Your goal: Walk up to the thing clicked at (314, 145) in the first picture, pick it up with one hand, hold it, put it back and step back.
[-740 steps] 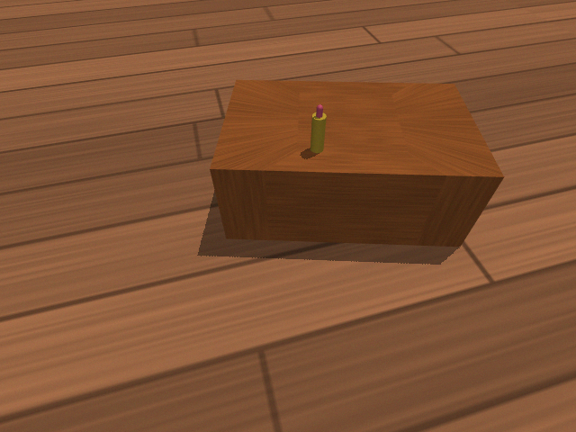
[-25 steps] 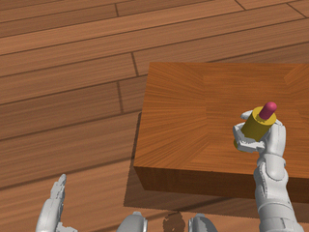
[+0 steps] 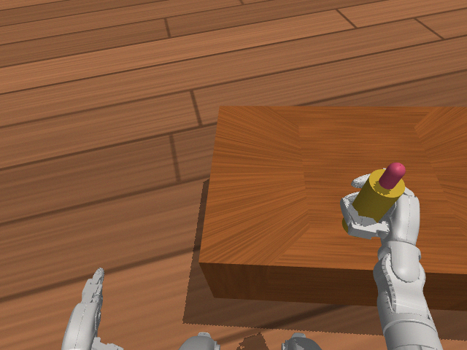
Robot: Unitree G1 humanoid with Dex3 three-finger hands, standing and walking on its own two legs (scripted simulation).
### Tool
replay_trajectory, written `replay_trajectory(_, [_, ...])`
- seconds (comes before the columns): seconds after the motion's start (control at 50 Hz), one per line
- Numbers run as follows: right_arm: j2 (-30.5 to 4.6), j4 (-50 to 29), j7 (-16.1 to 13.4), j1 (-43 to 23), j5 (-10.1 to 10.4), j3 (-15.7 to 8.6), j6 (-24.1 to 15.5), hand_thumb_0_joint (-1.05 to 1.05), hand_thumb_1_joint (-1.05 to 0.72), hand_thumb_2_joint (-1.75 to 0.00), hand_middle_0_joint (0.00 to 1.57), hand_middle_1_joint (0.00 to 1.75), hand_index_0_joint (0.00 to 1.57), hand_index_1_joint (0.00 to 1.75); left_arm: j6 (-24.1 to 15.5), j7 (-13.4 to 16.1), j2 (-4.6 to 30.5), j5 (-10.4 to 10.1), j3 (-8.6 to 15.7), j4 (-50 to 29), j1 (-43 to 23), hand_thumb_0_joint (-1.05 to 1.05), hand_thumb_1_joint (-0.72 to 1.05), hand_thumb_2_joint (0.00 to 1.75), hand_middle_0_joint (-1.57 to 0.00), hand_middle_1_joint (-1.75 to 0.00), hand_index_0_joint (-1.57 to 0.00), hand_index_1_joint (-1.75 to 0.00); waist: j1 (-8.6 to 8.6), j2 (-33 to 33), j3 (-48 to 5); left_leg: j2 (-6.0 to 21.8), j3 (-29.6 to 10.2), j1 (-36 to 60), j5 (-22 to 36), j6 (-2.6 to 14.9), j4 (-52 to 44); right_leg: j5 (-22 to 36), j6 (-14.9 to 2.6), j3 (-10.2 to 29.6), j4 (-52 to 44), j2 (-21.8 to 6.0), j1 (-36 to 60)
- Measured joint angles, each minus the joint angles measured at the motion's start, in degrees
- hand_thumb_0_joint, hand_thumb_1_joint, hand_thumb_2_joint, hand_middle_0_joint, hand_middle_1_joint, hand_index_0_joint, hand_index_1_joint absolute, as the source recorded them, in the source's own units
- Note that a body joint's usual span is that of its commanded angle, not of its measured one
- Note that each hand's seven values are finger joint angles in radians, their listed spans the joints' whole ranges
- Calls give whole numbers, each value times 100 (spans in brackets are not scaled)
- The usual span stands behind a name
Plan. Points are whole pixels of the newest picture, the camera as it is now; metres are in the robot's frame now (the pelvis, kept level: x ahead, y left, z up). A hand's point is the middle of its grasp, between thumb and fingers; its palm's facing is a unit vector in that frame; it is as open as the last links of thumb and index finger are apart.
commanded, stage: lift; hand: right
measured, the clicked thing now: (373, 200) +0.35 -0.20 +0.06
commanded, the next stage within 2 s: hold in 0.06 s
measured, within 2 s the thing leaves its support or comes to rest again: neither
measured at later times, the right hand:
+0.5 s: hand (364, 209) +0.34 -0.18 +0.06, palm faces +0.24 +0.97 +0.00, open 6.8 cm
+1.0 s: hand (364, 209) +0.34 -0.18 +0.06, palm faces +0.23 +0.97 +0.00, open 6.8 cm
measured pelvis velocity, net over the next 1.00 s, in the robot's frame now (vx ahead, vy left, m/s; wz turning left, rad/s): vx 0.00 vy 0.00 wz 0.00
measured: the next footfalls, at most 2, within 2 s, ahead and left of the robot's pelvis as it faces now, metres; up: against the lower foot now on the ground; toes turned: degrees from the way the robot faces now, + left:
none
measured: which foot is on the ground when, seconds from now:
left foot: down 0.00-1.00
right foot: down 0.00-1.00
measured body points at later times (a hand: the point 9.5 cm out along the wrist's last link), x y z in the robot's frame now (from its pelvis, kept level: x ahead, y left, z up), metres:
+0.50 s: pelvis +0.00 +0.00 +0.01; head +0.05 -0.01 +0.46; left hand +0.15 +0.26 -0.03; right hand +0.32 -0.23 +0.06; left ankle +0.00 +0.13 -0.68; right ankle +0.02 -0.13 -0.68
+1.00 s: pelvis +0.00 +0.00 +0.02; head +0.04 -0.01 +0.47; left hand +0.15 +0.26 -0.02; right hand +0.32 -0.23 +0.06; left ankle +0.00 +0.13 -0.68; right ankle +0.02 -0.13 -0.68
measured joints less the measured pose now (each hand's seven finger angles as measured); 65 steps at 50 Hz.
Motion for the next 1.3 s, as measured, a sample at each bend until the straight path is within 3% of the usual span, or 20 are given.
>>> replay_trajectory(0.46, [151, -569, -67, 489, 71, 281, 274, 0, 5, -117, 89, 115, 92, 114, 97, 42, 23, -65, 126, 443, -132, -2, -54, 6, -5, -6, -5, -6, -104, -79, 62, 47, -45, 492, 97, -29, -340, 104, -24, -59, -372, 48, 518])
replay_trajectory(0.66, [103, -384, -96, 319, 54, 323, 295, 0, 5, -117, 89, 114, 92, 114, 49, 85, -38, -71, 24, 526, -226, -1, -53, 5, -5, -6, -5, -6, -104, -37, 130, 49, -31, 604, 195, -17, -475, 217, -19, -49, -528, 54, 636])
replay_trajectory(0.84, [174, -440, -183, 397, 58, 332, 276, 0, 5, -117, 89, 114, 92, 114, 38, 112, 36, -78, 169, 678, -231, -1, -53, 6, -6, -6, -6, -6, -95, -70, 176, 47, -59, 692, 235, -30, -545, 244, -32, -78, -593, 52, 733])
replay_trajectory(1.06, [126, -359, -129, 427, 80, 395, 235, 0, 5, -117, 89, 114, 93, 114, -12, 101, -36, -70, 34, 683, -261, -1, -53, 6, -5, -6, -6, -6, -115, -41, 132, 59, -36, 795, 272, -32, -657, 281, -32, -58, -691, 66, 819])
replay_trajectory(1.3, [103, -349, -173, 407, 96, 354, 152, 0, 5, -117, 89, 114, 93, 114, -7, 117, -1, -79, 122, 776, -293, -2, -53, 6, -6, -6, -6, -6, -121, -32, 230, 62, -50, 788, 280, -42, -662, 284, -42, -71, -692, 69, 815])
